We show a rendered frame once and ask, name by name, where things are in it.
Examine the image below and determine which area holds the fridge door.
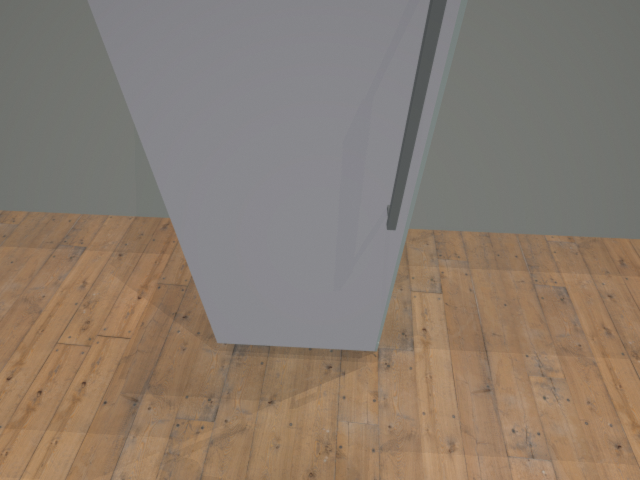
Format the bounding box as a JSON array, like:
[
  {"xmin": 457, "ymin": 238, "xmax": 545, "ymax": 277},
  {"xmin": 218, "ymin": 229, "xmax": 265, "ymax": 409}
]
[{"xmin": 88, "ymin": 0, "xmax": 461, "ymax": 351}]

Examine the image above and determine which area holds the handle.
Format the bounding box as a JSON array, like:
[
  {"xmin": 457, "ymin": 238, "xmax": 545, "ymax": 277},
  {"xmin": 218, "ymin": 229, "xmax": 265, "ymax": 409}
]
[{"xmin": 387, "ymin": 0, "xmax": 447, "ymax": 230}]

